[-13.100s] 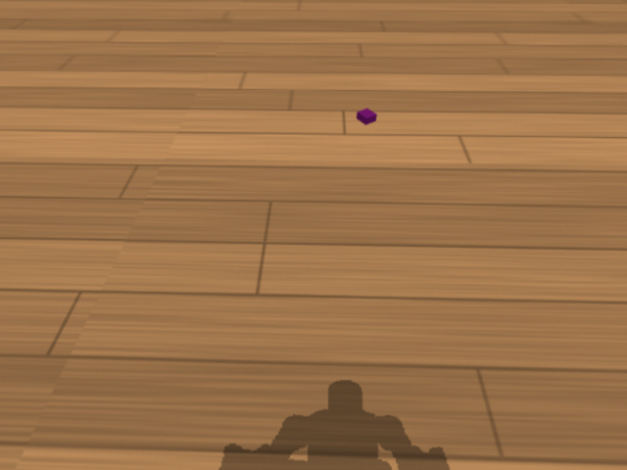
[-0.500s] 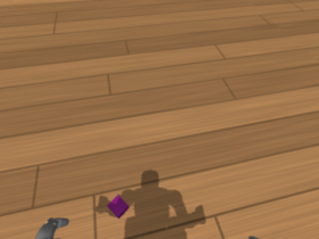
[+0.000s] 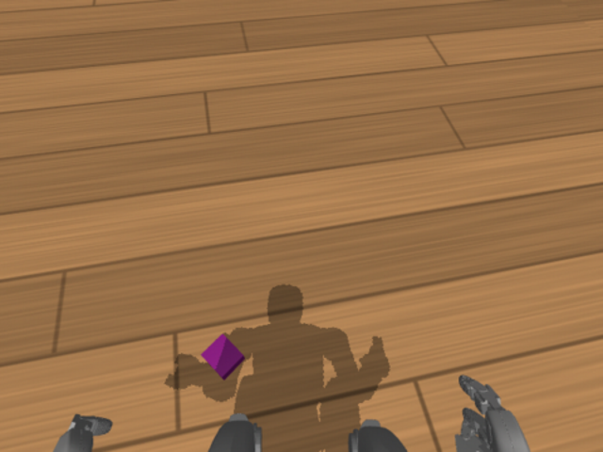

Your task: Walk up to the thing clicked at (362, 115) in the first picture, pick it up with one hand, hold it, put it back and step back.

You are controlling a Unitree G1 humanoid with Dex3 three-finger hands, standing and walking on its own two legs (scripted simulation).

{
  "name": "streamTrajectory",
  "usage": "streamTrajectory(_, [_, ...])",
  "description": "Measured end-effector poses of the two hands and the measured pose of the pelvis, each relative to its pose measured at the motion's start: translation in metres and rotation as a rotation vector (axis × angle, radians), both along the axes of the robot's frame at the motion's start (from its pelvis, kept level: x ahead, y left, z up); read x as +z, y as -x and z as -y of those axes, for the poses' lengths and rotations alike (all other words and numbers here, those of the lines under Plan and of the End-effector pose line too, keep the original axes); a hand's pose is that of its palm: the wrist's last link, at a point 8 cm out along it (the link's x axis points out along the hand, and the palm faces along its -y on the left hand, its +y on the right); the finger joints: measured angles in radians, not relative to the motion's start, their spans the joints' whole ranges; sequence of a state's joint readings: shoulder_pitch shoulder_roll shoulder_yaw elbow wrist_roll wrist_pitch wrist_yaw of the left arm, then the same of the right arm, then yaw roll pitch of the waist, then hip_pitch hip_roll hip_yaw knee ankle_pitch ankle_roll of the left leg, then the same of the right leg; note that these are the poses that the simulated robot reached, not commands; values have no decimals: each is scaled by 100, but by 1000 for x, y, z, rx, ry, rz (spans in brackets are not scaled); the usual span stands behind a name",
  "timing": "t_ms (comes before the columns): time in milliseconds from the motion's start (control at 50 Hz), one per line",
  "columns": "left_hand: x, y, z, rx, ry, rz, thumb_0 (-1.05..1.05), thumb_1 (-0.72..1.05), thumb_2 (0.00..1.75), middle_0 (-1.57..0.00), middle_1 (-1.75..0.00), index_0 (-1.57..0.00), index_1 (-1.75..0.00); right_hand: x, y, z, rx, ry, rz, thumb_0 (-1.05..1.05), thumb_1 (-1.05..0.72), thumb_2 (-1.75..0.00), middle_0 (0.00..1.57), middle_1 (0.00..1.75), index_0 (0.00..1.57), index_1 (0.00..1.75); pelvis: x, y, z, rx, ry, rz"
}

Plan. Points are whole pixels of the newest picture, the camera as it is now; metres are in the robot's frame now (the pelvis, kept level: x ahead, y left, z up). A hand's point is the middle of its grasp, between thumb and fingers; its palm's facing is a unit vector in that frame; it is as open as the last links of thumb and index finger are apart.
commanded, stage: rise first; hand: left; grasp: from above
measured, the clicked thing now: (223, 356) +0.40 +0.22 -0.66
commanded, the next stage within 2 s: none
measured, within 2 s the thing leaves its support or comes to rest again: neither
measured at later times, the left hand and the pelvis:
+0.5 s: hand (147, 427) +0.20 +0.29 -0.33, palm faces -0.30 -0.39 -0.87, open 13.9 cm; pelvis -0.05 -0.01 -0.15, yaw -1 degrees
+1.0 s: hand (178, 386) +0.29 +0.28 -0.46, palm faces -0.21 -0.37 -0.91, open 13.5 cm; pelvis -0.09 +0.00 -0.30, yaw -5 degrees
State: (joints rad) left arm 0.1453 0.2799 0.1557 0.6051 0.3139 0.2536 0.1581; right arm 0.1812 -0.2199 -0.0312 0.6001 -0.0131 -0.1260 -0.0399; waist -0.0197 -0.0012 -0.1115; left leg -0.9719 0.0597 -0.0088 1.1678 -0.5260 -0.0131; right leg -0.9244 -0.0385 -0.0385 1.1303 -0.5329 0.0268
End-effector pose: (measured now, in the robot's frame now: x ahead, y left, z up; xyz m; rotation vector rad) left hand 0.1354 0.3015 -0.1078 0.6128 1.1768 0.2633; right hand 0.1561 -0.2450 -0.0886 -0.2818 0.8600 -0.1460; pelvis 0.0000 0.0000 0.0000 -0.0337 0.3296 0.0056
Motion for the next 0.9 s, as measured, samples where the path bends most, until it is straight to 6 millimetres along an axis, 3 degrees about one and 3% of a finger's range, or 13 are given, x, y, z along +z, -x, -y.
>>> streamTrajectory(140, [-16, 0, 1, -28, -61, -6, 0, -53, 95, -12, -104, -14, -102, -22, -6, -3, 4, 2, 11, 1, -94, -91, 20, 30, 20, 30, -20, 5, 1, 4, 4, -43])
streamTrajectory(220, [-37, -6, -3, -70, -127, -25, 0, -52, 95, -12, -103, -13, -102, -41, -5, -2, 19, 11, 5, 1, -93, -91, 20, 30, 20, 30, -37, 11, 2, 5, 5, -82])
streamTrajectory(320, [-76, -23, -6, -165, -241, -32, 0, -51, 97, -11, -100, -11, -100, -81, -1, 5, 35, 27, -23, 0, -90, -90, 20, 30, 20, 30, -71, 22, 3, 1, 1, -149])
streamTrajectory(420, [-125, -48, 1, -272, -362, -5, 0, -50, 100, -11, -95, -10, -97, -135, 13, 15, 47, 39, -78, 0, -87, -89, 20, 30, 20, 30, -117, 37, 6, -8, 0, -218])
streamTrajectory(560, [-190, -86, 6, -320, -545, 41, 0, -49, 100, -15, -94, -13, -96, -212, 51, 24, 72, 48, -177, 0, -88, -89, 20, 30, 20, 30, -183, 62, 11, -31, 6, -270])
streamTrajectory(660, [-225, -108, 6, -282, -621, 57, 0, -48, 100, -17, -94, -15, -96, -257, 87, 25, 82, 28, -237, 0, -89, -89, 20, 30, 20, 30, -224, 78, 13, -46, 12, -276])
streamTrajectory(780, [-258, -123, 10, -259, -634, 65, 0, -44, 97, -22, -88, -20, -91, -299, 127, 19, 84, -28, -297, 0, -89, -89, 20, 30, 20, 30, -261, 91, 10, -56, 18, -265])
streamTrajectory(900, [-283, -139, 14, -235, -583, 69, 0, -42, 96, -26, -83, -22, -87, -327, 164, 12, 70, -78, -352, 0, -89, -89, 20, 30, 20, 30, -289, 95, 5, -59, 24, -250])
